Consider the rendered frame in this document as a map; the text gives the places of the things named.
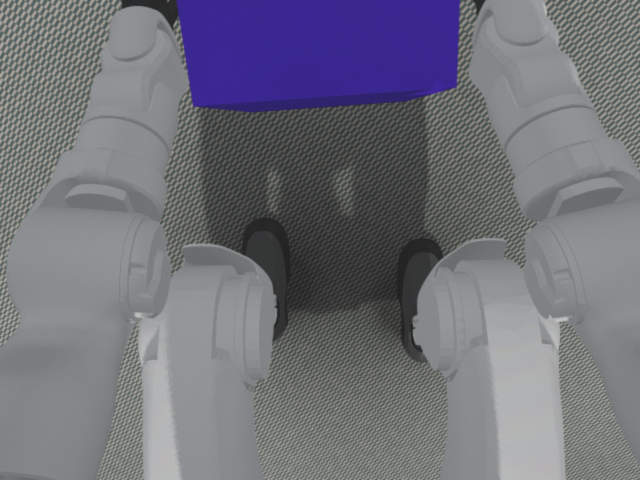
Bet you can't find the robot left shin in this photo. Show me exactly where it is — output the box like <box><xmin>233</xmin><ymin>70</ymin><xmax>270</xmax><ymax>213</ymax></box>
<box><xmin>138</xmin><ymin>244</ymin><xmax>277</xmax><ymax>366</ymax></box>

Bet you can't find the robot left foot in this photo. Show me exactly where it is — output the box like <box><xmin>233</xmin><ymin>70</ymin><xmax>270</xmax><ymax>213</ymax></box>
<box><xmin>242</xmin><ymin>218</ymin><xmax>291</xmax><ymax>342</ymax></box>

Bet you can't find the carton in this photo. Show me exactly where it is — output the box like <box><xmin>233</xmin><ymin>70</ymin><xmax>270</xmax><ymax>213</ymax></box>
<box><xmin>177</xmin><ymin>0</ymin><xmax>460</xmax><ymax>112</ymax></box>

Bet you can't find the robot left upper arm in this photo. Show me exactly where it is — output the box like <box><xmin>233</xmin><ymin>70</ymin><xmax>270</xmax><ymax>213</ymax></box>
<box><xmin>0</xmin><ymin>205</ymin><xmax>172</xmax><ymax>480</ymax></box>

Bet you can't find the right robot forearm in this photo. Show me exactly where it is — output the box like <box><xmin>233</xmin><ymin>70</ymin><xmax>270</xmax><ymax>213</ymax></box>
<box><xmin>468</xmin><ymin>0</ymin><xmax>640</xmax><ymax>222</ymax></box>

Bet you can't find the left robot forearm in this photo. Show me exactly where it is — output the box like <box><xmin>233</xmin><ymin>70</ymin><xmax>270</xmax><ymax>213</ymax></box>
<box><xmin>6</xmin><ymin>6</ymin><xmax>189</xmax><ymax>309</ymax></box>

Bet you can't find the robot left hand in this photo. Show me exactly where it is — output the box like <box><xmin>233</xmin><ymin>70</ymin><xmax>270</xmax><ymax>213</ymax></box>
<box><xmin>122</xmin><ymin>0</ymin><xmax>179</xmax><ymax>32</ymax></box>

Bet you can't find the robot right upper arm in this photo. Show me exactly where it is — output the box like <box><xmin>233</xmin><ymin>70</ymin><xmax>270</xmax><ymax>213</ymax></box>
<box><xmin>524</xmin><ymin>197</ymin><xmax>640</xmax><ymax>466</ymax></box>

